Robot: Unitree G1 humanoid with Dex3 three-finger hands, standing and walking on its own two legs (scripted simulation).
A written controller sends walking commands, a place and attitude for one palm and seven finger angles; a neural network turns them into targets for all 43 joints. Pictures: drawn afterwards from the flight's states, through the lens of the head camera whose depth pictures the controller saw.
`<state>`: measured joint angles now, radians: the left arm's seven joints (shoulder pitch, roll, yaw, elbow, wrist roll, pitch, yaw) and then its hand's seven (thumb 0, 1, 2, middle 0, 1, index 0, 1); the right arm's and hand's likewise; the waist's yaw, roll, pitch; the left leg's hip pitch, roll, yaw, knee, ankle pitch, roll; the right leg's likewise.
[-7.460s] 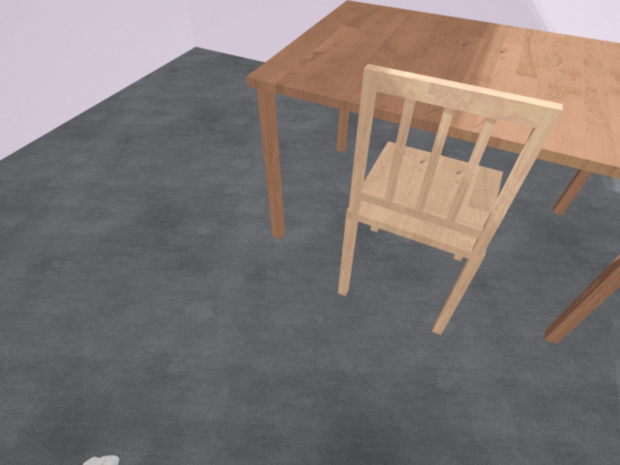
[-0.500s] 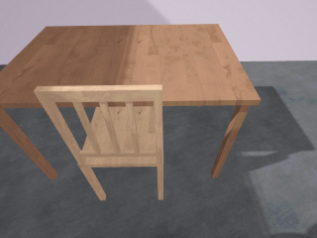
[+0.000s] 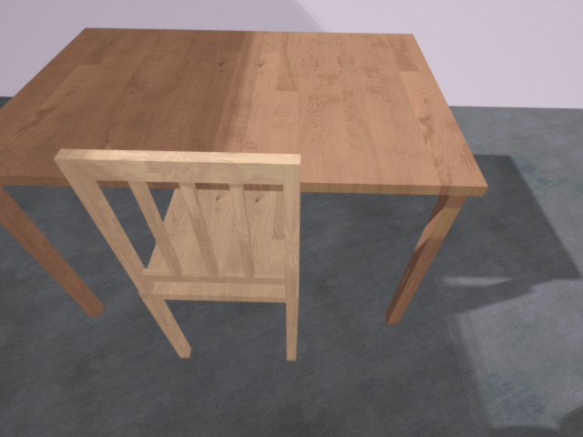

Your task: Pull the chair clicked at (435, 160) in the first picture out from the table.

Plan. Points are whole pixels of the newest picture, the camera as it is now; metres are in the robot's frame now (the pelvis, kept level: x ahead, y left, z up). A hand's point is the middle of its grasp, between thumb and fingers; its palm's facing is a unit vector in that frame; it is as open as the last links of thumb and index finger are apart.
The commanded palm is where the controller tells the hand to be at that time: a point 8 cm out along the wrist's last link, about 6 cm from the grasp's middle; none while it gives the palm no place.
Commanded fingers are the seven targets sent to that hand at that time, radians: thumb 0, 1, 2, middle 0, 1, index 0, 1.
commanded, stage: look again from close up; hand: left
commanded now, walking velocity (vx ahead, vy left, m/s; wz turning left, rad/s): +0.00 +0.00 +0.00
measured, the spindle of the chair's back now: (201, 233) +0.49 +0.22 -0.08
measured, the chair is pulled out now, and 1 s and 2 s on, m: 0.00 0.00 0.00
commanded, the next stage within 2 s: shuffle to correct the standing spot in 0.40 s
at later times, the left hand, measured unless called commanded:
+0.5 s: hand out of the picture +0.02 +0.17 -0.17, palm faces +0.04 -0.98 -0.19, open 7.4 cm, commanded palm none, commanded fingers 0.00 0.90 0.90 -0.20 -0.30 -0.20 -0.30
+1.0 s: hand out of the picture +0.09 +0.19 -0.18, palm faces +0.09 -0.97 -0.21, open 7.4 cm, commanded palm none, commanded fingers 0.00 0.90 0.90 -0.20 -0.30 -0.20 -0.30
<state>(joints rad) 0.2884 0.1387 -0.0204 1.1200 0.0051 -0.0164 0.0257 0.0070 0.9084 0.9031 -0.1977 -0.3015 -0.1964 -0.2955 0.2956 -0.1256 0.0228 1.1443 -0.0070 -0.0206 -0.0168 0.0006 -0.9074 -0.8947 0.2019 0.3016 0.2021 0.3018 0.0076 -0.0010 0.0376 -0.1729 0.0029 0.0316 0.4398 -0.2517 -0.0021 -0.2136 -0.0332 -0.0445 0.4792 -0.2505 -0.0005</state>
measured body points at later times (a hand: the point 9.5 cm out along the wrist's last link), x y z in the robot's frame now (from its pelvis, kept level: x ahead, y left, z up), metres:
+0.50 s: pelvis +0.02 -0.01 +0.00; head +0.03 -0.01 +0.45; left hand +0.02 +0.22 -0.16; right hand +0.02 -0.23 -0.16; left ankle -0.01 +0.12 -0.74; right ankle +0.00 -0.12 -0.74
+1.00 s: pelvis +0.08 +0.01 -0.01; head +0.11 +0.00 +0.44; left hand +0.08 +0.24 -0.16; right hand +0.02 -0.19 -0.17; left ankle -0.01 +0.12 -0.74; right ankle +0.06 -0.09 -0.74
